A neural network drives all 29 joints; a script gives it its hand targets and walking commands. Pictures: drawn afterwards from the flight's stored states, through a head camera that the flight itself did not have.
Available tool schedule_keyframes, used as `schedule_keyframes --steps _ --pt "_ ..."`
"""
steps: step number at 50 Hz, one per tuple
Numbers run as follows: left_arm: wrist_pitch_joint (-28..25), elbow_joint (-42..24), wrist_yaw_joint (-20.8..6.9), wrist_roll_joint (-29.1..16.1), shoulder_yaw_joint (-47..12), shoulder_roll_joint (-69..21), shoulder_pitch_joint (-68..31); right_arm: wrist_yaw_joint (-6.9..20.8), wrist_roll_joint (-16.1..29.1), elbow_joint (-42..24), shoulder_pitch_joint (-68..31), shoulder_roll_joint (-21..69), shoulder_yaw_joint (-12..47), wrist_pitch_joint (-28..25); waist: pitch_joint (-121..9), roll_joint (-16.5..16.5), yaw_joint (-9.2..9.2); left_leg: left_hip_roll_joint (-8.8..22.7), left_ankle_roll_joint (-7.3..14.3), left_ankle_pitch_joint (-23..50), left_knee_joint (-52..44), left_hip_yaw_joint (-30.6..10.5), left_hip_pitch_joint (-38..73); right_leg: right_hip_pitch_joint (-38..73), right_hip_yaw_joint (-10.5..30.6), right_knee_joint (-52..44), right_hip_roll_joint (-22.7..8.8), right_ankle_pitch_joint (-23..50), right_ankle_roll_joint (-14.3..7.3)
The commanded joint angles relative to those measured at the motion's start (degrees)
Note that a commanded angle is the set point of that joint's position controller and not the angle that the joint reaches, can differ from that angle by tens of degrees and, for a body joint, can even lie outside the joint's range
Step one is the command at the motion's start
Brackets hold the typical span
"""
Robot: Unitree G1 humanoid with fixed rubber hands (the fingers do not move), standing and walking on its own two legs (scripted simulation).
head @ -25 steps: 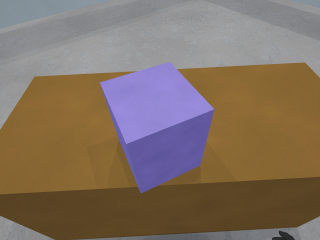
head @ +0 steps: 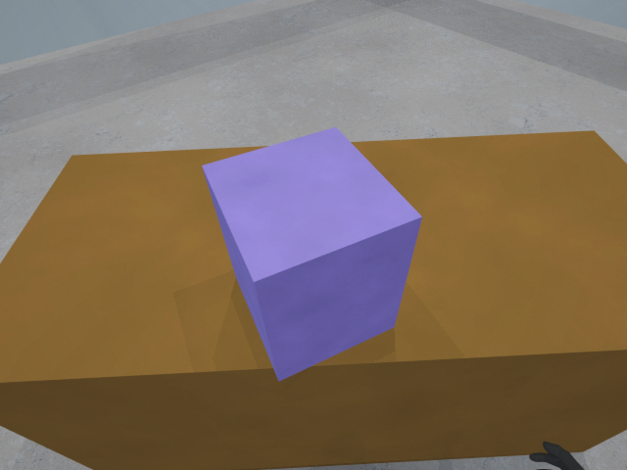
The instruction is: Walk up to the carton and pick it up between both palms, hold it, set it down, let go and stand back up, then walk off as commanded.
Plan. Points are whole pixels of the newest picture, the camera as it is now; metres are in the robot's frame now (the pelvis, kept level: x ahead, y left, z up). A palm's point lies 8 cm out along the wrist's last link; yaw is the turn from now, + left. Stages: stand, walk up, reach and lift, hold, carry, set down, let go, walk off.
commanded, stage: walk up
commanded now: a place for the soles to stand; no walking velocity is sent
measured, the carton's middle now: (307, 254) +0.42 +0.03 +0.04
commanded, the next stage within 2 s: reach and lift in 0.74 s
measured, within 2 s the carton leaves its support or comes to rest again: neither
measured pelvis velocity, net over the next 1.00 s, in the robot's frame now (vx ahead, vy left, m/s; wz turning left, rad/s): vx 0.00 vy -0.02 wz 0.00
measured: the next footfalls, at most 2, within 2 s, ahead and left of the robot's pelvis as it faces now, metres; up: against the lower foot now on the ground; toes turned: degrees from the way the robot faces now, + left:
none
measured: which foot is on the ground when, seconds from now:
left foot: down 0.00-1.00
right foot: down 0.00-1.00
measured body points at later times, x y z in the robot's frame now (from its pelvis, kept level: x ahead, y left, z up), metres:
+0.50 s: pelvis +0.01 +0.00 +0.00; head +0.03 +0.01 +0.45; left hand +0.10 +0.31 -0.12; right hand +0.12 -0.30 -0.10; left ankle +0.00 +0.11 -0.72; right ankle +0.05 -0.12 -0.72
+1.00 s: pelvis +0.00 -0.02 -0.01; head +0.04 -0.03 +0.44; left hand +0.17 +0.27 -0.09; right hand +0.16 -0.30 -0.12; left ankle +0.00 +0.11 -0.72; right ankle +0.05 -0.12 -0.72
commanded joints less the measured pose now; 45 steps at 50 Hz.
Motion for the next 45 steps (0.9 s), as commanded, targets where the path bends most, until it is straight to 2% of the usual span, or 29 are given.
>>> schedule_keyframes --steps 1,3,5,7,11,12,14,15,16,18,20,21,22,24,26,28,29,30,31,32,34,35,37,38,39,40,43,44,45 --pt "-1.9 -4.3 0.2 0.9 3.6 12.6 -2.8 0.1 -0.4 0.8 -1.6 -13.2 -1.9 -2.1 -4.3 2.4 0.16 5.0 3.8 2.1 -13.9 -8.5 1.0 0.9 11.5 -10.4 -7.2 -1.7 -5.1" --pt "-1.6 -4.0 0.0 1.1 3.7 13.1 -4.1 0.2 -0.4 0.8 -1.2 -13.6 -1.7 -2.3 -3.8 2.5 -0.58 5.5 4.7 -5.3 -15.6 -9.9 1.6 -1.4 10.2 -11.2 -6.1 -8.3 -4.6" --pt "-1.7 -3.9 -0.2 1.0 3.6 12.9 -3.6 0.2 -0.8 1.1 -1.3 -14.5 -1.9 -2.3 -1.0 3.5 0.05 5.2 4.9 -6.7 -16.6 -11.1 -0.7 -1.5 9.4 -11.1 -4.7 -8.4 -4.3" --pt "-1.8 -3.8 -0.3 1.1 3.3 12.2 -3.1 0.2 -0.2 0.8 -2.1 -13.6 -1.8 -2.4 -2.6 2.3 0.29 5.9 5.3 -7.0 -17.1 -11.2 -0.2 0.1 9.2 -10.5 -5.3 -5.2 -4.2" --pt "-2.1 -4.3 0.0 1.0 3.7 14.3 -2.6 0.2 -0.3 0.7 -0.7 -13.9 -2.2 -2.5 -4.3 0.7 0.23 3.9 3.3 3.5 -12.4 -8.7 1.0 1.7 12.7 -11.1 -7.9 -0.7 -5.1" --pt "-2.0 -4.8 0.0 1.0 3.8 13.3 -3.5 -0.1 -0.3 0.4 -0.9 -13.1 -2.0 -2.6 -4.1 3.2 -0.10 4.7 3.7 6.7 -12.3 -8.2 1.4 2.2 12.5 -10.9 -8.0 3.5 -5.1" --pt "-2.1 -4.2 0.1 0.6 4.0 13.8 -2.9 -0.1 -0.2 0.6 -0.1 -13.1 -1.6 -2.7 -5.8 2.9 -0.44 4.0 3.6 9.6 -11.6 -7.7 2.6 3.3 11.8 -10.2 -7.7 6.0 -4.9" --pt "-2.1 -4.2 0.2 0.5 3.8 14.0 -3.0 -0.3 -0.3 1.1 0.5 -13.5 -1.9 -2.8 -6.0 2.0 -1.00 5.3 3.7 11.5 -12.4 -8.2 3.7 3.0 10.4 -7.8 -7.8 8.4 -5.0" --pt "-2.0 -5.0 0.1 0.5 3.8 12.4 -3.2 -0.3 0.0 1.2 0.3 -12.9 -1.7 -2.9 -7.4 1.0 -0.02 5.9 4.0 11.3 -14.1 -10.1 2.8 4.7 8.7 -6.9 -6.6 8.6 -4.5" --pt "-1.8 -5.5 0.1 0.3 3.7 12.0 -3.4 -0.3 -0.4 1.1 0.5 -13.6 -1.8 -3.1 -7.2 4.8 0.21 6.2 4.0 13.1 -14.3 -9.6 3.2 4.1 7.7 -5.5 -6.0 8.6 -4.5" --pt "-1.9 -5.3 0.0 0.3 3.6 11.4 -3.5 -0.3 -0.1 0.8 -1.1 -13.3 -1.5 -3.1 -6.9 4.6 0.61 7.1 4.3 13.1 -14.3 -9.8 2.1 5.0 6.7 -5.5 -5.9 10.0 -4.0" --pt "-1.8 -5.1 0.2 0.3 3.7 12.3 -2.6 -0.3 0.0 0.6 -0.6 -13.6 -1.7 -3.2 -7.5 2.5 0.31 7.1 4.3 12.0 -13.6 -10.3 2.4 4.7 7.4 -5.6 -6.2 9.8 -4.3" --pt "-1.9 -5.1 0.0 0.5 3.7 11.7 -3.1 -0.4 -0.1 0.8 -0.4 -13.9 -1.6 -3.1 -7.4 2.6 0.46 6.7 4.3 11.8 -13.6 -10.4 0.9 6.0 6.9 -6.2 -5.6 9.6 -4.0" --pt "-2.0 -5.1 0.2 0.5 4.0 13.1 -1.3 -0.3 0.1 0.3 -0.9 -13.2 -1.4 -2.9 -7.9 4.1 0.48 5.3 3.2 12.2 -11.2 -8.2 1.4 5.7 9.8 -6.7 -7.1 10.7 -5.3" --pt "-1.9 -5.7 0.4 0.7 3.9 13.6 -1.6 -0.4 0.0 -0.1 -0.5 -13.2 -1.8 -2.7 -7.2 1.5 -0.11 5.2 3.2 8.1 -11.1 -8.1 2.2 3.5 11.2 -7.5 -8.3 8.3 -6.1" --pt "-1.8 -5.9 0.3 0.4 3.5 12.5 -3.9 -0.4 -0.6 0.3 0.3 -13.4 -1.9 -2.9 -6.2 3.6 -0.73 5.6 4.0 9.0 -13.7 -10.0 3.9 0.5 9.1 -5.7 -6.7 5.6 -5.2" --pt "-1.6 -5.9 0.2 0.2 3.4 11.5 -4.2 -0.5 -0.6 0.1 -0.2 -14.0 -2.1 -3.0 -6.0 5.2 -0.08 7.3 5.2 8.5 -15.7 -11.9 3.9 0.8 5.7 -3.6 -5.0 6.3 -4.2" --pt "-1.7 -5.2 0.1 0.4 3.3 11.1 -3.9 -0.3 -0.5 0.1 -0.6 -13.8 -1.9 -3.2 -6.1 5.0 0.01 8.2 5.6 9.4 -15.8 -12.1 3.9 0.6 4.6 -3.1 -3.7 5.9 -3.4" --pt "-1.8 -5.5 0.1 0.5 3.6 11.5 -3.7 -0.4 -0.7 -0.2 -1.1 -14.4 -2.2 -3.1 -6.0 2.6 0.41 9.1 6.2 9.0 -16.0 -12.2 2.4 1.9 3.4 -3.2 -4.0 5.8 -3.2" --pt "-1.7 -5.5 0.0 0.4 3.6 11.6 -3.4 -0.4 -0.4 -0.1 -0.8 -14.7 -2.2 -3.0 -5.4 5.9 0.87 8.1 5.5 7.5 -15.8 -11.9 1.0 2.8 4.3 -4.5 -4.2 5.0 -3.5" --pt "-1.7 -5.1 -0.1 0.4 3.6 11.9 -2.3 -0.2 -0.2 -0.7 -1.6 -13.6 -2.0 -2.9 -5.8 4.1 0.53 8.2 5.4 5.3 -15.7 -11.4 1.6 2.7 4.9 -5.0 -4.2 4.4 -3.6" --pt "-1.9 -5.7 0.0 0.5 3.9 12.2 -2.7 -0.3 -0.4 -0.5 -1.9 -13.6 -1.8 -2.8 -4.5 6.2 0.56 7.1 5.0 6.5 -15.0 -9.8 -0.6 2.8 5.9 -5.6 -5.0 5.0 -3.7" --pt "-2.1 -5.0 0.1 0.8 4.1 13.4 -1.2 -0.2 -0.1 -0.9 -1.2 -12.8 -2.1 -2.6 -5.1 2.4 0.71 4.5 3.2 7.2 -11.3 -8.0 0.3 3.1 11.3 -9.0 -7.5 4.3 -5.8" --pt "9.9 -17.4 1.7 1.1 6.2 6.1 -21.3 1.0 -8.3 9.3 -18.2 -3.3 -4.2 -11.4 -1.0 3.1 -3.50 1.0 -3.7 -2.4 -9.7 3.2 -12.9 -2.0 -4.5 -2.2 -1.9 -7.4 -2.3" --pt "14.8 -20.8 2.8 1.2 4.8 4.9 -22.2 2.1 -8.1 10.7 -14.4 -5.4 -4.5 -12.1 0.4 5.1 -3.99 3.7 -1.9 -5.3 -10.0 2.3 -16.5 1.5 -5.3 0.7 -1.7 -6.1 -3.0" --pt "17.4 -22.2 2.6 2.4 4.9 3.7 -22.1 2.9 -9.4 9.4 -14.5 -8.0 -5.8 -12.2 2.3 4.1 -4.92 4.6 0.4 -8.6 -10.3 2.0 -19.3 3.1 -5.8 2.9 -0.8 -5.6 -3.2" --pt "21.4 -28.6 2.5 0.7 5.5 5.5 -20.4 3.0 -6.8 7.2 -12.4 -7.8 -6.6 -12.9 -2.7 0.9 -4.53 3.3 -0.8 -3.1 -7.2 1.7 -13.2 1.9 -4.4 0.5 -2.2 -2.8 -3.3" --pt "22.2 -30.9 2.5 0.2 4.6 5.1 -19.8 2.8 -5.9 4.8 -10.7 -8.0 -7.1 -13.1 -5.9 0.9 -4.48 3.2 -1.6 0.0 -6.6 1.3 -10.9 3.0 -4.7 0.1 -2.4 1.7 -3.4" --pt "23.3 -31.0 2.2 0.9 5.2 4.6 -18.3 2.6 -5.4 3.6 -10.2 -8.1 -7.0 -13.3 -7.6 0.2 -3.26 2.6 -1.5 3.8 -6.4 1.7 -7.9 3.7 -4.9 -1.0 -2.3 4.9 -3.4"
